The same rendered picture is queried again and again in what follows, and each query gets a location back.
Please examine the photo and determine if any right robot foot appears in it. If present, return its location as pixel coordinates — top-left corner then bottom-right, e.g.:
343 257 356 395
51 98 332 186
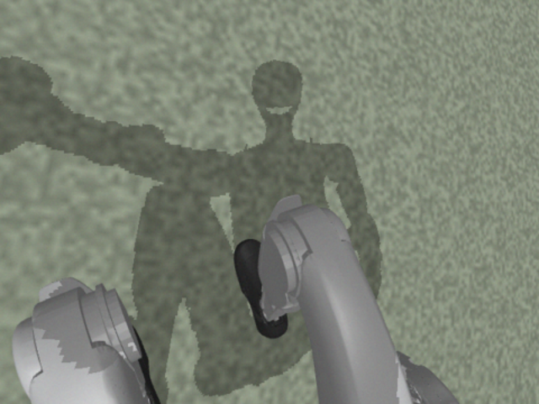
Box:
234 239 288 338

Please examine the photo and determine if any left robot foot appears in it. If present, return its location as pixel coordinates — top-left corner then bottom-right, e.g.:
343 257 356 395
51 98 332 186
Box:
133 327 161 404

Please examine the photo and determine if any right robot hand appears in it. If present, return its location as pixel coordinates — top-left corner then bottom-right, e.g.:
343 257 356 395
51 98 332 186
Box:
396 351 460 404

